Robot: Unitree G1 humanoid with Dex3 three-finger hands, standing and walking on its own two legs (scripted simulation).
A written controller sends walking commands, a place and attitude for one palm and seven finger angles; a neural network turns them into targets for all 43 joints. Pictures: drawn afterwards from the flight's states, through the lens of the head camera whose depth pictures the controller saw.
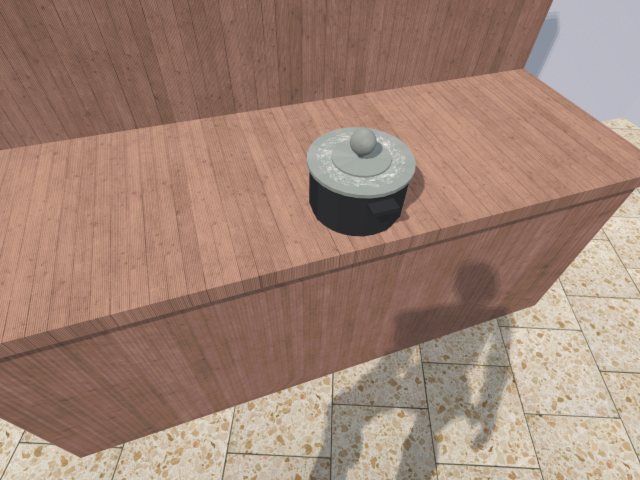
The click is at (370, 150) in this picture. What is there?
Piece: lid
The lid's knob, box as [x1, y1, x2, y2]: [350, 128, 376, 155]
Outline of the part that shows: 360,128 351,135 350,146 354,152 364,155 373,150 376,143 376,139 374,134 369,129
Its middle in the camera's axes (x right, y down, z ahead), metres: +0.08 -0.18 +0.71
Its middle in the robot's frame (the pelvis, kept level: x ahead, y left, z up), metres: +0.66 -0.04 +0.06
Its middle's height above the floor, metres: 0.83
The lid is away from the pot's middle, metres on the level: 0.00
